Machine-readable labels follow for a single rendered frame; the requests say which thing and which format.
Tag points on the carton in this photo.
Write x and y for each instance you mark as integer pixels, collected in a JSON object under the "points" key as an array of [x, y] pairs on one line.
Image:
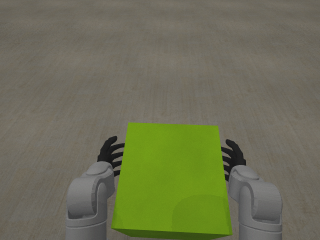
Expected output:
{"points": [[172, 183]]}

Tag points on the left robot forearm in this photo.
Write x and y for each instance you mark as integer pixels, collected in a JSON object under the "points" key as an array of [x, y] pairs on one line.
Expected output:
{"points": [[87, 203]]}

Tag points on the right robot forearm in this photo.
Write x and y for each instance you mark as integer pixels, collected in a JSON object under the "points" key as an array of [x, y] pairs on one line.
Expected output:
{"points": [[259, 205]]}

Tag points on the right robot hand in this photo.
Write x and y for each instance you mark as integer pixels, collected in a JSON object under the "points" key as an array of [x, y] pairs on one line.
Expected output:
{"points": [[236, 155]]}

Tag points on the left robot hand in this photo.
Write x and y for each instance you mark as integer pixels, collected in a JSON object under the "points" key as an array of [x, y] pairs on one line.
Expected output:
{"points": [[107, 156]]}

